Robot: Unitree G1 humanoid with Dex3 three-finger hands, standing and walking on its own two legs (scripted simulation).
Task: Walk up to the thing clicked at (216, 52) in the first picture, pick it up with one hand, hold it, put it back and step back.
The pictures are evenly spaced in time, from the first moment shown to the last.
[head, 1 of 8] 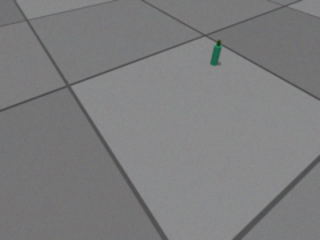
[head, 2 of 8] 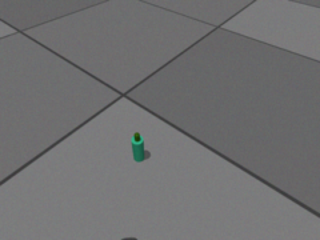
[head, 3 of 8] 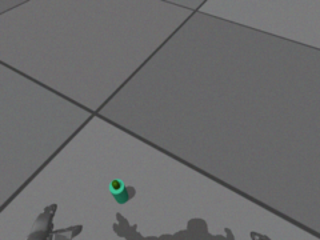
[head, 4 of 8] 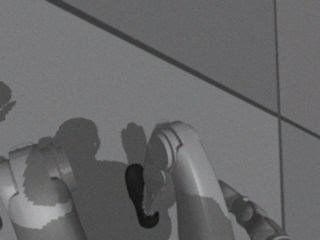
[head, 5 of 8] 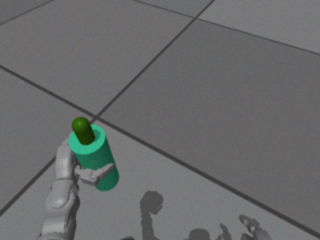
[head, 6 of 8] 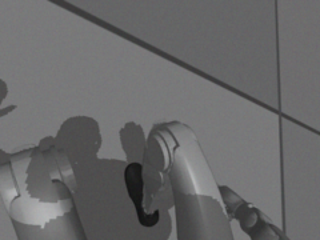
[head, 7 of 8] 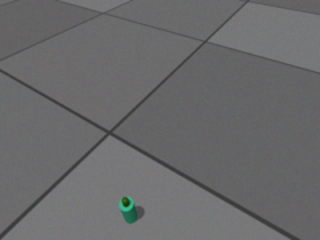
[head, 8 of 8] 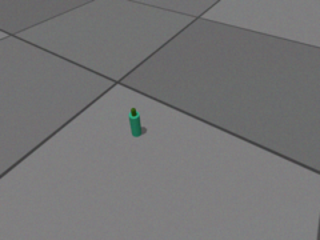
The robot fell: no
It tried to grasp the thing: yes
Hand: left
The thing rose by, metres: 0.63
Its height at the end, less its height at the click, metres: +0.00
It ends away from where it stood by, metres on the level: 0.02
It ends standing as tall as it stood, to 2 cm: yes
